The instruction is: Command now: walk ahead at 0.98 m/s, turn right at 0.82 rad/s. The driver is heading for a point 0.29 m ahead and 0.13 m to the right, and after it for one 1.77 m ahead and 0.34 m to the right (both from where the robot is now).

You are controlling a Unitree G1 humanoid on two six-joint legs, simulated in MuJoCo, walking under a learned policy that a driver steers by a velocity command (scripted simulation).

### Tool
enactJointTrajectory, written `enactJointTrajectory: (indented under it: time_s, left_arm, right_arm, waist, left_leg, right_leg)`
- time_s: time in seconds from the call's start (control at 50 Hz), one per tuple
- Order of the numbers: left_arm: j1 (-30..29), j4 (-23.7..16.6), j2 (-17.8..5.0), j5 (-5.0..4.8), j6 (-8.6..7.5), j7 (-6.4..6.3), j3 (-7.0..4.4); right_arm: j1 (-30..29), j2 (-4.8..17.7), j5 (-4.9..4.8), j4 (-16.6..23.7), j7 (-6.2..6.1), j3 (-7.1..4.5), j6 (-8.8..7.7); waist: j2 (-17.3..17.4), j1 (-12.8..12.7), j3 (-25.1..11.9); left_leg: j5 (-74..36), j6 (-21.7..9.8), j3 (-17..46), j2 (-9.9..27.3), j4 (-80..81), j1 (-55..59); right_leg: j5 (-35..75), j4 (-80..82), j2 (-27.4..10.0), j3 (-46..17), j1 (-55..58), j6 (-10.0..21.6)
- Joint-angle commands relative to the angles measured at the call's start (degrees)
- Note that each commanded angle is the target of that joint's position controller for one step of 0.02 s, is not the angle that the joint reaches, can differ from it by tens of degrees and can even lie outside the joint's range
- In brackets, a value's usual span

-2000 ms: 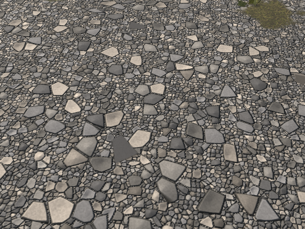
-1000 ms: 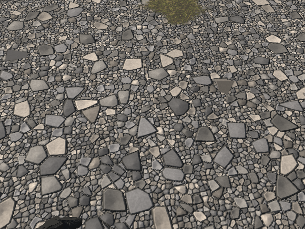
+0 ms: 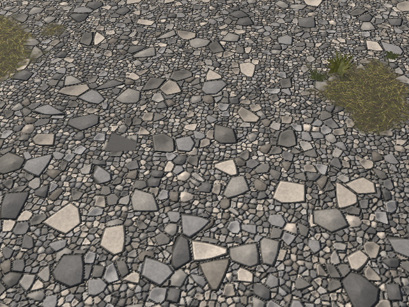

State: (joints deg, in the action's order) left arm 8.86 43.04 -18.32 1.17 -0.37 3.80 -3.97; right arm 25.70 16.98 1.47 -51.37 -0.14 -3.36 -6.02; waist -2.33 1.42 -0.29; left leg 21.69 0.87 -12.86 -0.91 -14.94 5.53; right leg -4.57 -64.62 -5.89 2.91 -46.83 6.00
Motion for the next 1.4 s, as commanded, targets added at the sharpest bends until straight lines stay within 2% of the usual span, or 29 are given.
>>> enactJointTrajectory:
  time_s: [0.02, 0.08, 0.12, 0.14, 0.16, 0.18, 0.2, 0.22, 0.24, 0.32, 0.4, 0.52, 0.58, 0.6, 0.62, 0.64, 0.68, 0.76, 0.84, 0.94, 0.98, 1.0, 1.02, 1.04, 1.06, 1.1, 1.2, 1.34, 1.4]
  left_arm:
    - [-4.69, -5.75, 1.88, 0.17, -0.41, 1.58, 1.96]
    - [-2.66, -5.11, -0.54, -0.26, -0.59, 1.54, 1.63]
    - [13.77, -0.97, -4.93, -0.58, -0.47, 0.4, -0.15]
    - [24.91, 2.64, -8.06, -0.42, -0.54, -0.65, -1.83]
    - [23.49, 3.73, -10.67, -0.74, -0.19, -2.18, -3.28]
    - [15.67, 1.48, -16.29, 0.64, 0.58, -2.57, -3.96]
    - [16.2, -0.94, -17.67, 0.04, 0.84, -2.61, -4.78]
    - [15.67, -0.45, -14.83, 0.0, 0.54, -3.22, -4.37]
    - [13.95, 0.25, -11.77, -0.17, -0.04, -3.5, -3.66]
    - [9.78, -0.34, -7.49, -0.9, -3.31, -3.78, -1.77]
    - [12.22, -0.17, -8.36, -1.12, -4.34, -3.28, -2.35]
    - [17.03, 3.16, -8.69, -1.38, -5.47, -3.44, -2.23]
    - [12.83, 3.44, -11.99, 1.74, -4.71, -4.19, -2.82]
    - [10.65, 2.62, -8.32, 2.43, -4.71, -4.54, -1.89]
    - [21.06, -0.12, 1.6, -1.0, -5.14, -3.2, 0.61]
    - [16.7, 0.25, -2.47, 0.75, -5.81, -3.57, 1.32]
    - [4.05, -2.59, -5.38, 1.68, -6.18, -3.26, 1.27]
    - [-0.25, -7.25, -1.79, 3.88, -4.73, -2.23, 3.26]
    - [-12.91, -12.81, -0.63, 2.28, -4.9, -1.02, 5.31]
    - [-15.0, -13.76, -1.77, 1.01, -5.14, -1.95, 4.96]
    - [-6.14, -11.2, -4.67, 1.17, -5.45, -3.31, 3.34]
    - [3.05, -8.95, -6.47, 1.28, -5.74, -4.26, 2.24]
    - [14.71, -7.65, -10.95, 2.28, -5.82, -5.65, 0.36]
    - [16.75, -7.1, -13.8, 4.2, -5.45, -5.89, -0.49]
    - [13.87, -6.63, -12.4, 2.45, -4.66, -5.77, -1.2]
    - [7.96, -5.87, -3.47, 1.93, -4.98, -5.06, 0.63]
    - [11.62, 0.57, 0.16, -0.12, -7.04, -3.93, 1.3]
    - [11.22, 3.01, -5.85, -0.02, -7.78, -4.23, 0.26]
    - [13.63, 3.18, -11.45, 0.37, -5.92, -5.22, -0.58]
  right_arm:
    - [-8.3, 2.37, -0.12, 4.08, -0.48, 0.49, -1.97]
    - [-5.56, 8.36, -0.07, 3.84, -1.52, -0.63, -1.15]
    - [-9.13, 12.82, 0.68, 5.58, -2.15, -2.01, 1.07]
    - [-10.84, 13.03, 0.85, 6.59, -1.87, -2.19, 1.97]
    - [-9.99, 8.82, 1.21, 5.85, -0.63, -1.4, 2.12]
    - [-5.27, 0.61, 1.2, 11.07, 0.03, 0.91, 1.2]
    - [-9.36, 3.96, 0.84, 15.47, -0.08, 1.15, -0.51]
    - [-13.44, 5.98, 0.98, 15.92, -0.09, 1.19, -1.63]
    - [-14.03, 6.28, 1.12, 15.33, -0.12, 1.32, -1.84]
    - [-13.98, 3.67, 3.08, 15.47, 0.16, 2.45, 2.62]
    - [-27.4, 1.32, 1.4, 20.8, 1.19, 3.77, 2.8]
    - [-27.66, 3.23, 0.4, 19.98, 1.12, 2.99, 1.77]
    - [-3.39, 9.56, -0.67, 12.87, -0.73, -0.43, 1.85]
    - [8.66, 12.53, -0.16, 9.96, -1.69, -1.63, 2.17]
    - [6.77, 18.62, 2.05, 8.96, -1.05, -3.13, 1.89]
    - [1.02, 12.02, 0.45, 9.78, 0.54, -2.41, 2.54]
    - [-4.46, 6.99, -0.17, 9.45, 1.56, -1.7, 2.17]
    - [1.2, 5.37, -1.06, 4.14, 0.78, -0.91, 1.1]
    - [0.5, 6.95, -1.14, 4.79, 0.52, -1.79, 0.82]
    - [3.42, 9.11, -2.49, 3.76, 0.97, -2.87, 0.92]
    - [3.8, 11.02, -2.12, 3.31, 0.73, -3.29, 1.09]
    - [1.73, 11.98, -2.06, 3.9, 0.97, -3.61, 0.92]
    - [-0.07, 8.56, -2.06, 5.65, 1.03, -2.78, 0.23]
    - [5.29, -0.42, -4.08, 7.49, 0.31, -0.58, 0.44]
    - [2.33, 4.05, -2.78, 8.57, 0.01, -0.58, 1.48]
    - [-7.34, 5.47, -0.65, 8.73, 0.96, -1.16, 2.71]
    - [-15.76, 0.02, 0.68, 14.17, 3.7, 0.2, 6.07]
    - [-27.26, 2.08, 0.37, 19.52, 6.32, 1.79, 5.72]
    - [-14.49, 5.31, 1.29, 15.23, 5.04, 0.67, 5.0]
  waist:
    - [5.55, -4.26, 10.91]
    - [6.69, -6.64, 5.24]
    - [9.48, -15.58, -4.6]
    - [7.26, -19.81, -9.91]
    - [-1.17, -16.58, -6.3]
    - [-14.7, -5.42, -6.62]
    - [-8.68, -8.35, -15.26]
    - [-0.76, -7.65, -7.53]
    - [5.27, -4.46, -1.21]
    - [7.5, 1.63, 4.02]
    - [4.52, -2.74, 6.85]
    - [0.47, -6.14, 0.78]
    - [-3.17, 7.59, -9.63]
    - [-0.33, 12.72, -14.27]
    - [25.44, 2.66, -18.71]
    - [16.27, 3.03, -13.44]
    - [1.66, 2.13, -3.28]
    - [4.92, -1.84, 2.57]
    - [4.98, -0.14, 6.98]
    - [5.46, 1.91, 2.66]
    - [4.55, -2.21, -4.45]
    - [4.4, -7.23, -9.11]
    - [0.36, -12.09, -16.49]
    - [-12.31, -8.04, -24.2]
    - [-12.06, -7.52, -21.51]
    - [-1.07, -6.55, -5.16]
    - [-3.42, -1.97, 2.81]
    - [0.51, 0.05, 7.02]
    - [-3.3, 7.53, -1.43]
  left_leg:
    - [-34.5, -3.8, -2.73, 11.64, 11.69, -14.28]
    - [-73.95, -2.63, -4.33, 13.48, 0.98, -5.53]
    - [-86.9, -3.18, -2.69, 15.72, -21.85, -4.8]
    - [-78.18, -3.86, -1.02, 15.31, -39.17, -10.37]
    - [-28.45, -2.67, -0.37, 6.6, -61.05, -23.34]
    - [7.92, 0.39, 4.69, -1.39, -82.69, -46.99]
    - [3.94, -0.43, 16.57, -0.86, -83.71, -54.59]
    - [0.28, -0.84, 17.97, 2.09, -78.69, -57.13]
    - [-2.96, -0.84, 17.81, 4.74, -71.99, -54.17]
    - [-1.15, 2.73, 16.52, 9.13, -56.5, -41.9]
    - [-19.72, 3.47, 12.93, 7.22, -33.33, -37.39]
    - [-30.31, -2.54, 9.21, 1.36, -15.02, -29.11]
    - [-14.74, -6.25, 8.44, -1.25, -14.4, -11.06]
    - [-2.12, -7.59, 15.35, 4.59, -19.81, 2.81]
    - [11.32, -18.31, 54.09, 20.15, -8.68, 16.84]
    - [16.55, -18.7, 67.66, 18.92, 0.88, 13.51]
    - [4.84, -17.2, 50.95, 14.25, 0.41, -0.49]
    - [-7.01, -16.92, 41.1, 7.55, 2.7, -11.25]
    - [-14.18, -16.22, 35.8, 4.47, 8.92, -23.61]
    - [-35.83, -11.54, 34.37, 4.84, 3.5, -18.68]
    - [-50.84, -9.14, 32.65, 3.4, -11.75, -15.11]
    - [-47.62, -7.93, 31.84, 1.31, -24.38, -20.5]
    - [-32.85, -7.67, 28.42, -1.12, -40.8, -28.01]
    - [8.55, -6.7, 22.41, -5.44, -58.72, -43.4]
    - [2.6, -7.4, 19.15, -1.55, -64.64, -50.4]
    - [-5.09, -7.12, 17.57, 3.13, -61.16, -51.75]
    - [-6.4, -6.02, 16.09, 7.61, -57.55, -53.87]
    - [-24.4, -9.25, 3.01, 1.22, -30.34, -36.29]
    - [-16.88, -12.51, 4.68, -4.78, -27.04, -17.53]
  right_leg:
    - [7.13, 12.53, 0.26, 3.5, 7.14, 1.98]
    - [5.53, 18.47, 7.5, 9.61, 18.85, 4.8]
    - [-2.53, 18.15, 11.16, 8.09, 35.74, 6.88]
    - [-5.4, 23.03, 12.27, 4.53, 49.71, 8.33]
    - [-10.31, 26.45, 9.74, -2.14, 56.17, 9.92]
    - [-5.15, 30.13, -2.23, -29.68, 64.98, 17.19]
    - [-19.44, 44.67, -7.48, -47.96, 69.37, 22.32]
    - [-24.92, 51.23, -8.25, -49.38, 62.43, 19.52]
    - [-22.32, 52.17, -6.56, -44.64, 52.55, 16.66]
    - [-9.91, 53.37, 2.61, -28.31, 28.21, 14.55]
    - [2.36, 55.07, 7.69, -22.9, 24.19, 11.42]
    - [33.62, 51.3, 3.33, -19.56, 45.58, 6.03]
    - [51.92, 21.95, 1.92, -14.96, 51.07, 2.79]
    - [38.23, 1.37, 4.55, -12.32, 39.55, 2.14]
    - [-16.06, -21.1, 16.99, -10.11, 15.46, -2.21]
    - [-18.43, -20.67, 13.27, -10.58, 6.46, -0.43]
    - [-10.02, -13.74, 7.2, -9.6, 6.94, -0.89]
    - [-14.19, -1.2, 3.54, -8.06, 7.24, -4.4]
    - [-3.23, 19.99, 3.42, -3.45, 13.73, -7.73]
    - [7.91, 32.92, 6.6, -2.52, 28.34, -6.54]
    - [0.33, 35.29, 9.22, -1.91, 39.89, -4.97]
    - [-2.0, 34.75, 6.1, -4.3, 51.74, -3.92]
    - [-19.81, 35.53, -5.37, -15.22, 63.91, -1.93]
    - [-33.55, 41.93, -23.14, -42.26, 76.61, 3.47]
    - [-42.12, 47.78, -22.16, -52.14, 71.0, 5.76]
    - [-25.92, 48.97, -15.57, -32.11, 55.3, 3.45]
    - [1.1, 53.43, -11.5, -9.77, 45.1, -0.04]
    - [35.4, 56.49, -4.94, 12.45, 40.12, -4.07]
    - [61.51, 36.74, -8.65, 10.87, 43.63, -3.17]
